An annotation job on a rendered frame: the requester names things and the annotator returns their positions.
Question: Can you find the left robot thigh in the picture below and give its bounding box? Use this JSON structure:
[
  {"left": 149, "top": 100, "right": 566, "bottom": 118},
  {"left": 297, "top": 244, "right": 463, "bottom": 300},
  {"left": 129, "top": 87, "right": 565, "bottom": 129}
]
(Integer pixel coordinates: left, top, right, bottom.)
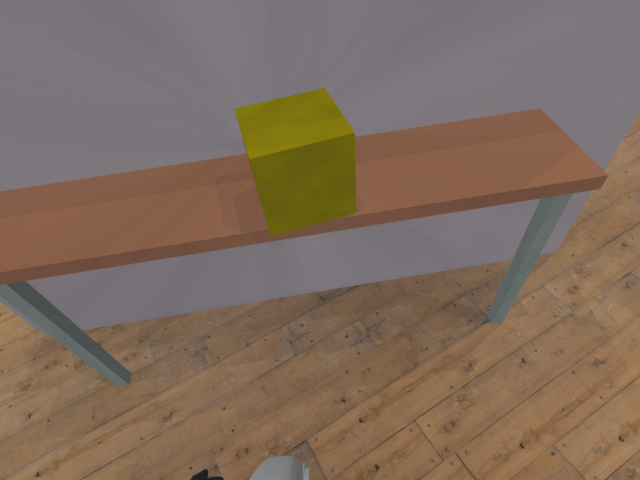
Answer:
[{"left": 249, "top": 456, "right": 311, "bottom": 480}]

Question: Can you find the carton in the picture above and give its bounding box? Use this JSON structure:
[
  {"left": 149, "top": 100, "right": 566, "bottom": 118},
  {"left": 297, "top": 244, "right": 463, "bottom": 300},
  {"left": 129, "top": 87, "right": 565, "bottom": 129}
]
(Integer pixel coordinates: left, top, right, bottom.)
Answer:
[{"left": 235, "top": 88, "right": 356, "bottom": 237}]

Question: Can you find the table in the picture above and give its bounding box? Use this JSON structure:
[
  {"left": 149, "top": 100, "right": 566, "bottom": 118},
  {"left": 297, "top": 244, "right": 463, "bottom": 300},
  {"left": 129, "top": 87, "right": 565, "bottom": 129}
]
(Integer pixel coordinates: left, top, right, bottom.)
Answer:
[{"left": 0, "top": 108, "right": 609, "bottom": 387}]

